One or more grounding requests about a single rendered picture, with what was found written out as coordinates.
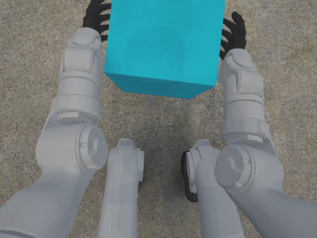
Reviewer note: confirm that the right robot hand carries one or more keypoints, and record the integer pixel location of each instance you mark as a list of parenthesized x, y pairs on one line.
[(236, 40)]

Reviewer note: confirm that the robot right forearm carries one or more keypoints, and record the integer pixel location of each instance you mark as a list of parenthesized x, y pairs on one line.
[(243, 102)]

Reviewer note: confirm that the robot right foot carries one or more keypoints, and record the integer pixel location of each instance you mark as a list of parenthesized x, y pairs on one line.
[(191, 196)]

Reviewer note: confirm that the left robot hand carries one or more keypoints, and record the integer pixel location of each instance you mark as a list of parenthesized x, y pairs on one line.
[(93, 19)]

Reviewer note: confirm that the robot right upper arm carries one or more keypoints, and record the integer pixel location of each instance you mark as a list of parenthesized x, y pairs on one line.
[(253, 179)]

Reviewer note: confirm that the robot left upper arm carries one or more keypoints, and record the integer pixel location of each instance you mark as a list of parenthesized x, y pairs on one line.
[(68, 157)]

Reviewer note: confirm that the right robot shin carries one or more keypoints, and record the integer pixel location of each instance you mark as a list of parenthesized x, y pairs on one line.
[(202, 142)]

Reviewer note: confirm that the carton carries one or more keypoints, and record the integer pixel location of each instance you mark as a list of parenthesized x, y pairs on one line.
[(165, 48)]

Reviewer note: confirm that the robot left forearm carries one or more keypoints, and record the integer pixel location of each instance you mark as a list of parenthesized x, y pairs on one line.
[(77, 96)]

